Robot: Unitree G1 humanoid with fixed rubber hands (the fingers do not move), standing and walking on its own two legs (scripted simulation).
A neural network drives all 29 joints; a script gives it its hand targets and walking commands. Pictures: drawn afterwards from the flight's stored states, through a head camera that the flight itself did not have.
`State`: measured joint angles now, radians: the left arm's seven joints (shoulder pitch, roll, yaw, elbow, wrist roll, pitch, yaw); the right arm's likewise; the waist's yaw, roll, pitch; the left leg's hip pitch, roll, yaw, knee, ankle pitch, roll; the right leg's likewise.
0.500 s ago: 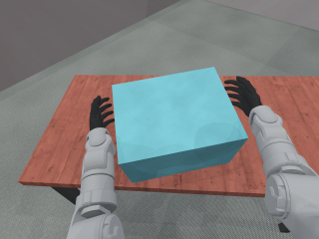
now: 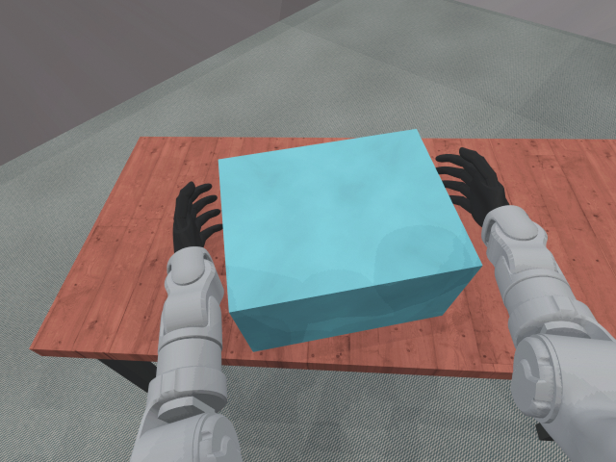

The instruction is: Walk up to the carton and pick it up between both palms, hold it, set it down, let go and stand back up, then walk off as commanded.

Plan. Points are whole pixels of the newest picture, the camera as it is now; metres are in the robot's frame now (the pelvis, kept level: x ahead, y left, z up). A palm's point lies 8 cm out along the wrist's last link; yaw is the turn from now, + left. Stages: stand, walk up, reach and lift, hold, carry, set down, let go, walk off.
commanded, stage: set down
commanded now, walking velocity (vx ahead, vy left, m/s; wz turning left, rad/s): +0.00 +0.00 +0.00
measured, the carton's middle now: (334, 240) +0.42 +0.00 +0.00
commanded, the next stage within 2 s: none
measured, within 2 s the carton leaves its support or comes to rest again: rests again in 0.08 s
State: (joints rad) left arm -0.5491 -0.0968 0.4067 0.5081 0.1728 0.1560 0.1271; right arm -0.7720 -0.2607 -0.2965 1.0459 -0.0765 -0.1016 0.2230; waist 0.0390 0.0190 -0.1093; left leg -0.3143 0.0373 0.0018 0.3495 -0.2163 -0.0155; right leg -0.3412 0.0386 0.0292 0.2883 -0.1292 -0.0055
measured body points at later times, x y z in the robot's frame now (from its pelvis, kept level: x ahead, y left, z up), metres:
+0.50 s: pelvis +0.00 +0.00 +0.00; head +0.06 +0.00 +0.45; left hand +0.39 +0.20 +0.06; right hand +0.44 -0.20 +0.06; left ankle -0.04 +0.13 -0.75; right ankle +0.00 -0.11 -0.75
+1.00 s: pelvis -0.01 -0.02 -0.01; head +0.08 -0.03 +0.44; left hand +0.38 +0.20 +0.02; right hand +0.46 -0.23 +0.05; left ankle -0.04 +0.13 -0.75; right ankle +0.00 -0.11 -0.75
